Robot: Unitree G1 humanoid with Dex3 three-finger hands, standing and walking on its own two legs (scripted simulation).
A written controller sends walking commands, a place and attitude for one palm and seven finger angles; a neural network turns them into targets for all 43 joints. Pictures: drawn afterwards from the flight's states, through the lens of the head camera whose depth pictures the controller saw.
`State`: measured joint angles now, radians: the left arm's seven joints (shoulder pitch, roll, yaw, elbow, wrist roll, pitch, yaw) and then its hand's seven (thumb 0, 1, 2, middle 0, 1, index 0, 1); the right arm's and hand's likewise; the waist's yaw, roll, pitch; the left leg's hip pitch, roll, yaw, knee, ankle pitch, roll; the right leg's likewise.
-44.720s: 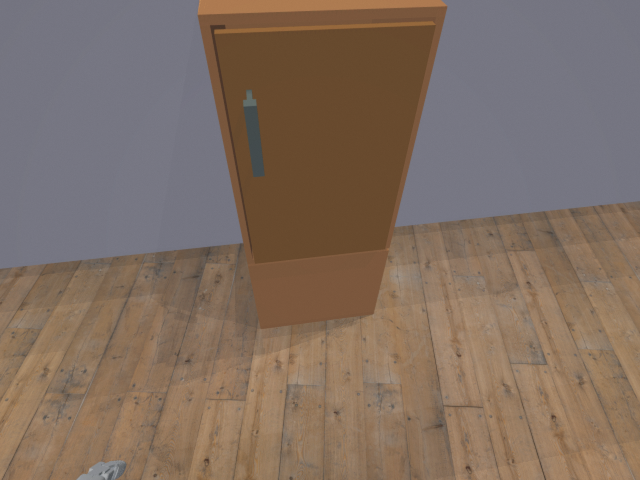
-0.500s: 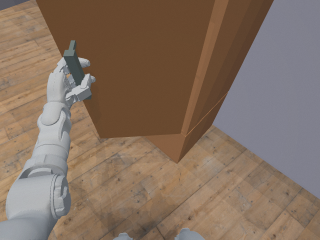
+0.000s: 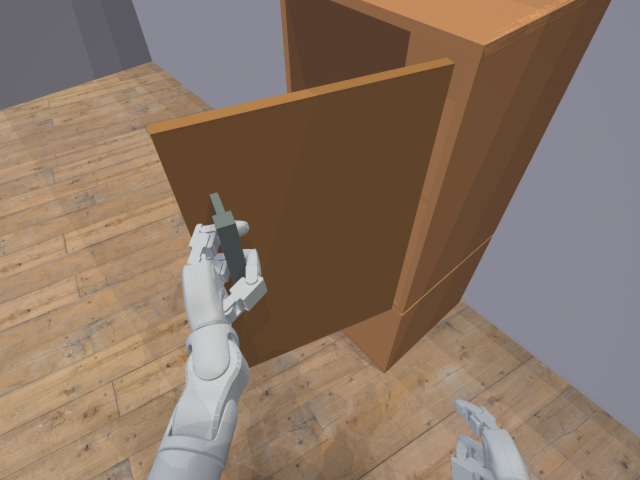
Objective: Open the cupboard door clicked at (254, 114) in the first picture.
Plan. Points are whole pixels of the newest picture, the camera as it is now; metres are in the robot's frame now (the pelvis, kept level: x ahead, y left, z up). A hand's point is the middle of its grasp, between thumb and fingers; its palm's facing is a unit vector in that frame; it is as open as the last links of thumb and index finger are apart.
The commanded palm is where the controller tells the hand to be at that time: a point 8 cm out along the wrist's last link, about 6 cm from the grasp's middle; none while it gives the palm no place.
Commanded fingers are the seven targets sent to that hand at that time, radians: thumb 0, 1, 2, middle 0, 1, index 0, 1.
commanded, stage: pull the door open along its arc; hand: left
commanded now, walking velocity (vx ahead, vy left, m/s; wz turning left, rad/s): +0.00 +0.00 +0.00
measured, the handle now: (231, 248) +0.38 +0.14 +0.08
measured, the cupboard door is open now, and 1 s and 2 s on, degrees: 73 86 90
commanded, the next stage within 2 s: open thumb and fingers to let go in 0.42 s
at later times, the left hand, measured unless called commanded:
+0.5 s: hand (302, 330) +0.27 +0.04 +0.09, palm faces +0.27 -0.96 -0.02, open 6.1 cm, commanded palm +0.23 +0.08 +0.08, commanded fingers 0.00 0.90 0.90 -0.40 -1.35 -0.40 -1.35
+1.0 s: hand (286, 320) +0.28 +0.06 +0.09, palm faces +0.34 -0.94 -0.01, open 11.9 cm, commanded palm +0.23 +0.08 +0.08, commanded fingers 0.00 -0.50 0.30 -0.28 -1.05 -0.28 -1.05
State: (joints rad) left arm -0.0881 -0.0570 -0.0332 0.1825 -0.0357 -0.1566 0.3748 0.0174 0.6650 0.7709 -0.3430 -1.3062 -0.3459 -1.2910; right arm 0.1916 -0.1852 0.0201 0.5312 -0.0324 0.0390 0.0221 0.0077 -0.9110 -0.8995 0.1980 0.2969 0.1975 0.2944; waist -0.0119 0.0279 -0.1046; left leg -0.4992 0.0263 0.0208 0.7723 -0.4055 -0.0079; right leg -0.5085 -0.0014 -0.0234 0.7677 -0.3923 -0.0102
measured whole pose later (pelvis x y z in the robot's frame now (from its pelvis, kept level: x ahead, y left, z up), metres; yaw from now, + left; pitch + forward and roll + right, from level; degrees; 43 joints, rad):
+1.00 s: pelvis -0.01 -0.02 +0.00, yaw +3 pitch +4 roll +0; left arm 0.08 -0.08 -0.29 0.01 0.06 -0.06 0.56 0.00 -0.18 0.44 -0.32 -1.24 -0.32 -1.23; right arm 0.18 -0.18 0.01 0.55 -0.05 0.04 0.01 0.01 -0.91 -0.90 0.20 0.30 0.20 0.29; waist 0.00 0.04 -0.07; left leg -0.47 0.02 -0.04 0.80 -0.41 -0.03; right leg -0.45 -0.01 -0.08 0.80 -0.42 -0.03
